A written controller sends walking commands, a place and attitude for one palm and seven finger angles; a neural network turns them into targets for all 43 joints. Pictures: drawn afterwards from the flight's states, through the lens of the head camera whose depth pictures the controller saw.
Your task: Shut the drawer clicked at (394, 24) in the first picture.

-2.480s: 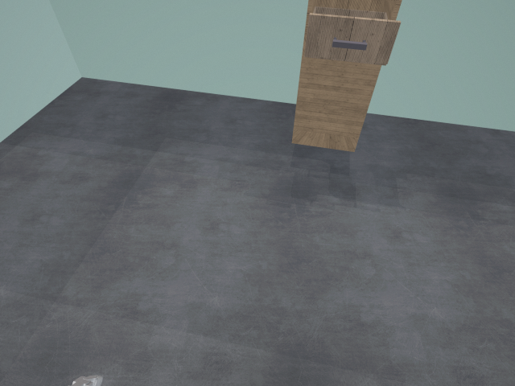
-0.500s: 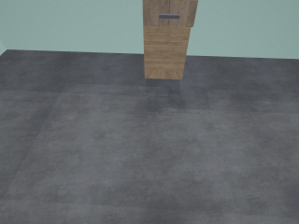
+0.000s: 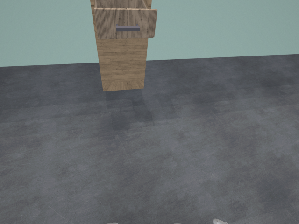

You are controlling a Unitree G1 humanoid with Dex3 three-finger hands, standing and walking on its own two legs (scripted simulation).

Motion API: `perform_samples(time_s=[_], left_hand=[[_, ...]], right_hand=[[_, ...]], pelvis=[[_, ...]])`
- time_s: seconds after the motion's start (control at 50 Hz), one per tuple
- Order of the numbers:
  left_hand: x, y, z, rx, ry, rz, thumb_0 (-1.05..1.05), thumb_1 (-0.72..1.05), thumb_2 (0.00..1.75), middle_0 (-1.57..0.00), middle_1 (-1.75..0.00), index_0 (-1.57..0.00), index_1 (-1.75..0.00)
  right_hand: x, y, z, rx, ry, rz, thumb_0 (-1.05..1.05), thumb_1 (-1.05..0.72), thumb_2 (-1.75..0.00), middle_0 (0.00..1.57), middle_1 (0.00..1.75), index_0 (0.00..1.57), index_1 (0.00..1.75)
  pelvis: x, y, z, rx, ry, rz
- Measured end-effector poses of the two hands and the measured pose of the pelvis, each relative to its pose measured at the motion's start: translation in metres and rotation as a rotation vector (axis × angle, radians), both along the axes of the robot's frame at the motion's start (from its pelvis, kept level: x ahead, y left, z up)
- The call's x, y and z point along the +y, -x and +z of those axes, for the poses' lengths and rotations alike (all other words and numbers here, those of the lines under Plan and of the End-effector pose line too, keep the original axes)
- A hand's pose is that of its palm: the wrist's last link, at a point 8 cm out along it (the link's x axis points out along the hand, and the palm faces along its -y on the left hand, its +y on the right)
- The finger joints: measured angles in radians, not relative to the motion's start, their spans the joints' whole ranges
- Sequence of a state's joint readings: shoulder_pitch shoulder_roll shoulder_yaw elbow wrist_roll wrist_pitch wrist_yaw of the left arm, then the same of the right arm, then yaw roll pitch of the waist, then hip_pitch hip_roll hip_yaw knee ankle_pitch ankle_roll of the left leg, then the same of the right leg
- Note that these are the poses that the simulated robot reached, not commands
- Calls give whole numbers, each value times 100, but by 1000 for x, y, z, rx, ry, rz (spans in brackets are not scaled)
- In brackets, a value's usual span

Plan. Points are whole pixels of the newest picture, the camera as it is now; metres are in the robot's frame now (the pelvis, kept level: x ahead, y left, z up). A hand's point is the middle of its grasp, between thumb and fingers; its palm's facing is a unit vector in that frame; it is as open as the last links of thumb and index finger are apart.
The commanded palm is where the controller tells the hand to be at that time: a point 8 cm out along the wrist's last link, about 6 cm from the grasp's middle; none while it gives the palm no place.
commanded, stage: walk to a spot facing it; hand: left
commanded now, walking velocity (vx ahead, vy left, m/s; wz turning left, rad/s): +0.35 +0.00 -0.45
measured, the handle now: (127, 26) +1.08 +0.23 -0.01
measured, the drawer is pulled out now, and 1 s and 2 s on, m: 0.25 0.25 0.25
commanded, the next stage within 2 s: turn to face it in 1.10 s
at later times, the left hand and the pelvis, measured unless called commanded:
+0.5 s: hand (135, 151) +0.39 +0.08 -0.16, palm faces -0.29 -0.94 -0.15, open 7.4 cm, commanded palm none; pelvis +0.20 -0.04 -0.01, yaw -13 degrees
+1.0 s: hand (120, 140) +0.44 +0.14 -0.17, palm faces -0.26 -0.96 -0.15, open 7.4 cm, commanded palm none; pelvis +0.40 -0.04 +0.01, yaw -21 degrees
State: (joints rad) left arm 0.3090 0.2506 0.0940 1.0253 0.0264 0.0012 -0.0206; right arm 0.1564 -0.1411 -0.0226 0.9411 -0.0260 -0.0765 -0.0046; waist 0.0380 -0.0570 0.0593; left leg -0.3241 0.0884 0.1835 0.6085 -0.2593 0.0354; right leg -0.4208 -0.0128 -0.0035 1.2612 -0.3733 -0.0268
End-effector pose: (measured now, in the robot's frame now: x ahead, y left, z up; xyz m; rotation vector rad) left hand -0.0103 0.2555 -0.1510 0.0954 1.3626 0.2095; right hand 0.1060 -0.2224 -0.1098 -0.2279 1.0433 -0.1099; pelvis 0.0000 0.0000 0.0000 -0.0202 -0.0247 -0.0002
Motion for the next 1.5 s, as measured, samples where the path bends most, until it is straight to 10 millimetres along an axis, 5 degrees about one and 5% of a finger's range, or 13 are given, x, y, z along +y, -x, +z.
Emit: perform_samples(time_s=[0.08,0.18,0.32,0.42,0.48,0.56,0.72,0.84,0.9,1.0,1.12,1.34,1.5], left_hand=[[16,-87,19,-122,-16,-79,0,91,90,-20,-29,-19,-30],[9,-181,33,-206,-2,-185,0,91,90,-19,-29,-19,-30],[-44,-296,33,-243,46,-349,0,91,90,-19,-29,-19,-30],[-100,-374,25,-288,74,-454,0,91,90,-20,-29,-19,-30],[-122,-403,17,-339,74,-457,0,91,90,-20,-29,-19,-30],[-124,-400,19,-271,57,-428,0,91,90,-20,-30,-20,-30],[-82,-398,24,-138,-26,-347,-2,94,90,-20,-30,-20,-30],[-58,-398,4,-11,1,-285,-1,92,90,-20,-30,-20,-30],[-52,-408,-5,66,16,-290,0,92,90,-20,-30,-19,-30],[-62,-460,6,78,38,-346,0,91,90,-20,-29,-19,-30],[-96,-547,16,2,53,-424,0,91,90,-20,-29,-19,-30],[-214,-705,16,-209,7,-657,0,91,90,-20,-29,-19,-30],[-258,-724,29,-284,43,-606,0,91,90,-20,-30,-20,-30]], right_hand=[[-4,36,2,117,21,-128,0,-93,-90,21,30,21,30],[-6,79,3,271,24,-250,0,-93,-90,20,30,20,30],[12,117,-1,464,-39,-402,0,-92,-90,20,30,20,30],[24,119,-12,586,-121,-488,1,-91,-90,20,30,20,30],[19,98,-24,617,-165,-514,1,-91,-90,20,30,20,30],[-9,23,-31,489,-152,-498,1,-91,-90,20,30,20,30],[-68,-149,-16,160,-65,-401,2,-94,-90,20,30,20,30],[-85,-250,-1,39,13,-326,1,-93,-90,20,30,20,30],[-82,-282,1,-6,40,-325,1,-92,-90,20,30,20,30],[-62,-285,4,50,7,-397,0,-91,-90,20,30,20,30],[-47,-254,-1,206,-41,-535,0,-94,-90,21,30,20,30],[-43,-212,-41,456,-214,-728,1,-91,-90,20,30,20,30],[-86,-268,-44,418,-214,-650,1,-91,-90,20,30,20,30]], pelvis=[[11,-27,11,10,-4,-42],[18,-63,17,14,-9,-89],[6,-120,12,12,-16,-158],[-20,-167,-1,17,-12,-206],[-39,-192,-12,8,-20,-224],[-50,-219,-3,-5,-9,-245],[-54,-280,8,9,9,-269],[-43,-340,1,-1,28,-283],[-37,-366,-4,-11,11,-315],[-38,-402,9,-10,3,-366],[-51,-439,16,-3,-6,-430],[-118,-491,-10,-5,-45,-497],[-137,-506,-2,-2,-23,-413]])
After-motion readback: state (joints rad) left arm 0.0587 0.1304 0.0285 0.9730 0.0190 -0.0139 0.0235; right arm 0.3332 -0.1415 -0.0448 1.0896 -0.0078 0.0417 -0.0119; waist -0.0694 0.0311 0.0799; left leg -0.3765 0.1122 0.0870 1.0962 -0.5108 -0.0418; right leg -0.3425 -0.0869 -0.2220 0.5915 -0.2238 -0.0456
